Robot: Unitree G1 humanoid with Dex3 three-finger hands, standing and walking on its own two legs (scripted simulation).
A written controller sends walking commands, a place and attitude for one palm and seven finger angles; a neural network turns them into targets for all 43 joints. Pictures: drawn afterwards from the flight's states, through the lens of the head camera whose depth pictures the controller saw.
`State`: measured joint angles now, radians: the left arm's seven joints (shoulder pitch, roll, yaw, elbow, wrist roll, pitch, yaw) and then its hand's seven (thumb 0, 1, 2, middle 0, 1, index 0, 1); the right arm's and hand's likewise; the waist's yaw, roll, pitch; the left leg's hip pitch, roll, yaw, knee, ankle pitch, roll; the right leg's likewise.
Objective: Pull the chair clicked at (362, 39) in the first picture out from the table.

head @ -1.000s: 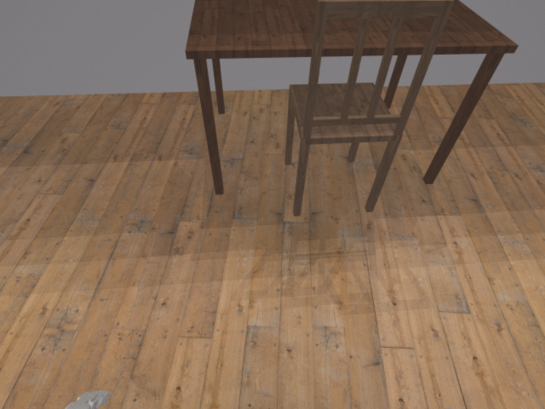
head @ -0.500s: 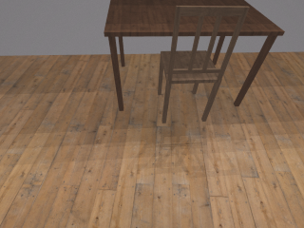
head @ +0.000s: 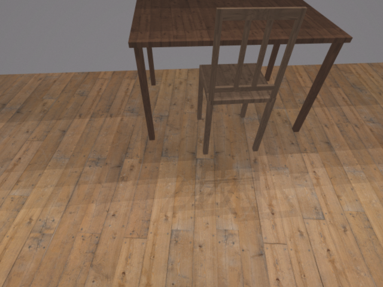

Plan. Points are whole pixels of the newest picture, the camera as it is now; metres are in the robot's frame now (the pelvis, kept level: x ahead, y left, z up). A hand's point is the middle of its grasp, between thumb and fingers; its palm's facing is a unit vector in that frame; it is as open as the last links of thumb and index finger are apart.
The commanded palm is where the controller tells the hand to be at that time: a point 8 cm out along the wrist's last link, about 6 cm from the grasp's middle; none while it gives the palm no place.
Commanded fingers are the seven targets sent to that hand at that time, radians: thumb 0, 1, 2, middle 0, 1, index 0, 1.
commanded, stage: look at it before walking up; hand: left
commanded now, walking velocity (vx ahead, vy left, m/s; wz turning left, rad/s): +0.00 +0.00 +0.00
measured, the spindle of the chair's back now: (241, 56) +1.12 -0.18 -0.06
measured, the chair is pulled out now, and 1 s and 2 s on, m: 0.00 0.00 0.00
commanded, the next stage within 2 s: walk to a spot facing it in 0.44 s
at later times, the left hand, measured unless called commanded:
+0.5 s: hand out of the picture +0.06 +0.24 -0.15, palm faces -0.02 -0.94 -0.33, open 7.4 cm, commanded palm none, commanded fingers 0.00 0.90 0.90 -0.20 -0.30 -0.20 -0.30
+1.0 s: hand out of the picture +0.06 +0.17 -0.18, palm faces -0.13 -0.96 -0.24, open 7.4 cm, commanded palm none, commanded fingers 0.00 0.90 0.90 -0.20 -0.30 -0.20 -0.30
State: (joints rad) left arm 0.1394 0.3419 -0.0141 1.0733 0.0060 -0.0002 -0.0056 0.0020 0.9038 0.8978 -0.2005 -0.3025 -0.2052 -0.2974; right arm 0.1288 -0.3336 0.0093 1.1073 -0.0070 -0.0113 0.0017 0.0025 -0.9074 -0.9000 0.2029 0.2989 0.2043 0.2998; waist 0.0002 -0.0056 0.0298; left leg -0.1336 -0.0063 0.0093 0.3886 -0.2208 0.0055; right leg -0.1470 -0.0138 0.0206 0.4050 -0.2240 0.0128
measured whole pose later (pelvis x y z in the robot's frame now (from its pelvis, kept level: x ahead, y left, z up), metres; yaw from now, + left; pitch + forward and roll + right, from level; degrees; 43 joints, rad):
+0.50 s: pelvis +0.00 -0.01 +0.00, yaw +0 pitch -2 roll +0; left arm 0.15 0.34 -0.01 1.09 0.01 0.00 -0.01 0.00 0.90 0.90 -0.20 -0.30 -0.21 -0.30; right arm 0.13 -0.34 0.01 1.11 -0.01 -0.01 0.00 0.00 -0.91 -0.90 0.20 0.30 0.20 0.30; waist 0.00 0.00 0.03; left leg -0.13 0.00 0.00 0.37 -0.20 0.00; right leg -0.14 -0.01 0.01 0.39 -0.21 0.00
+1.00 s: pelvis -0.02 -0.02 -0.02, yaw -9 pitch +0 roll +1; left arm 0.23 0.21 0.02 0.91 0.02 0.04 -0.01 0.00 0.90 0.90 -0.20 -0.30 -0.20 -0.30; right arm 0.16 -0.24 -0.05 0.97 -0.01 0.05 -0.02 0.00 -0.91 -0.90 0.20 0.30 0.20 0.30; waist 0.02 0.01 0.09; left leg -0.39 0.04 0.04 0.90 -0.49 -0.03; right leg -0.37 0.09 0.14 0.67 -0.29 -0.02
